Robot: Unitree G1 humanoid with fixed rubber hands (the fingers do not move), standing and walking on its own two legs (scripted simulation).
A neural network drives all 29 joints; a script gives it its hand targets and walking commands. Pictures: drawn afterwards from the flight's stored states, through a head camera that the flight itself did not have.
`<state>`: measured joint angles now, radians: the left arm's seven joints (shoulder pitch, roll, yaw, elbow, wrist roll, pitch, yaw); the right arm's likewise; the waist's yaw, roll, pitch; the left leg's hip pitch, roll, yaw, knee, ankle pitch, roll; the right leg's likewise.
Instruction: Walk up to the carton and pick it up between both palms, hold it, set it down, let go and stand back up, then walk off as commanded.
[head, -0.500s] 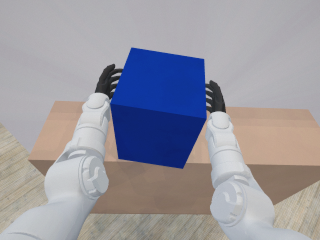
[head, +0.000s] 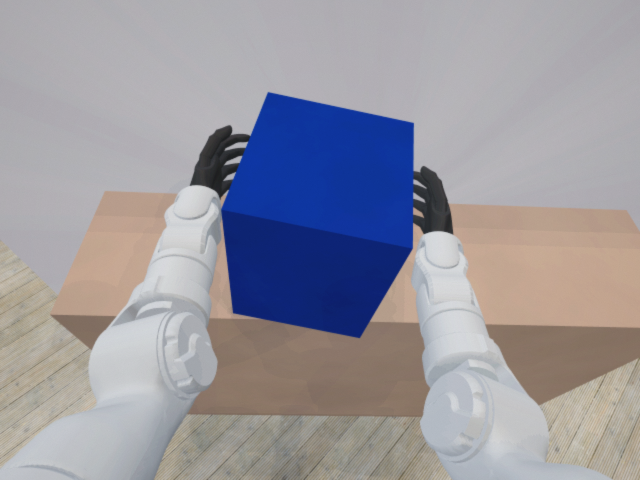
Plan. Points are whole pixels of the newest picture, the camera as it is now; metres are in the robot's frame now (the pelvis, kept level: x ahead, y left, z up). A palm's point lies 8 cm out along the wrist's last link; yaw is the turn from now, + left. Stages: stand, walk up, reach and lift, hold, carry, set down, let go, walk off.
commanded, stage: set down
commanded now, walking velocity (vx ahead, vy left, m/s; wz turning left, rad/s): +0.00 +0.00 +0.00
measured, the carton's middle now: (317, 224) +0.44 +0.02 +0.03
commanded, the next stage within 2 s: none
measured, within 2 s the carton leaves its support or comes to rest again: rests again in 0.32 s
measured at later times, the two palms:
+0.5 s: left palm (194, 192) +0.44 +0.18 +0.09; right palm (430, 237) +0.40 -0.13 +0.07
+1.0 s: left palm (191, 226) +0.41 +0.18 +0.06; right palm (433, 248) +0.38 -0.13 +0.07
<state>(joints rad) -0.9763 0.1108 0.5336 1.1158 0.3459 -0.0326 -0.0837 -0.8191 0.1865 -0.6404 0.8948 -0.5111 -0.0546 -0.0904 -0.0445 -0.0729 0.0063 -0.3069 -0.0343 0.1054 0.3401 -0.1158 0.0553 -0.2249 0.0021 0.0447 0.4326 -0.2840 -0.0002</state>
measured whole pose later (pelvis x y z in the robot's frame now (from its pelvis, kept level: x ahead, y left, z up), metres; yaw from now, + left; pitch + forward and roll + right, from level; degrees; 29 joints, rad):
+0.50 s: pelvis +0.00 +0.00 +0.00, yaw +0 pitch +7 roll +0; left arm -0.97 0.17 0.46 1.17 0.23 -0.09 0.00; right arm -0.82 0.12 -0.49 1.01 -0.21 -0.09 -0.16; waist -0.04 -0.07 -0.03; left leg -0.38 -0.02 0.11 0.37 -0.12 0.06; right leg -0.29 0.02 0.04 0.43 -0.27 0.00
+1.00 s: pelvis -0.02 +0.01 +0.00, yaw -1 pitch +9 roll -1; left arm -0.89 0.18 0.31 1.20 0.11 -0.11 0.02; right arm -0.78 0.04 -0.22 1.04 0.07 -0.12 -0.21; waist -0.04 -0.07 -0.09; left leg -0.46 0.00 0.11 0.41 -0.11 0.05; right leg -0.35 0.03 0.04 0.43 -0.24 0.00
